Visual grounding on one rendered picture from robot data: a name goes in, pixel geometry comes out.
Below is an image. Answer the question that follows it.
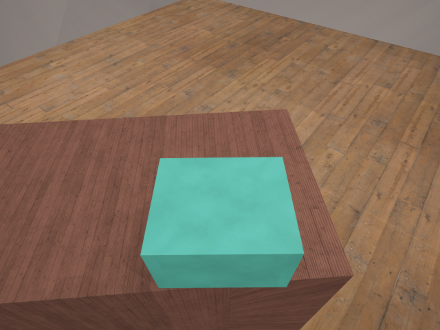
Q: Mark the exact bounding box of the carton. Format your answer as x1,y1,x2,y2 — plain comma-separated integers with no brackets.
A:
140,157,304,288

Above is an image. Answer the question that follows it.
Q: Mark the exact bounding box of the pedestal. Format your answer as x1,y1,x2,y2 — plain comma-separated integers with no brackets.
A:
0,109,354,330

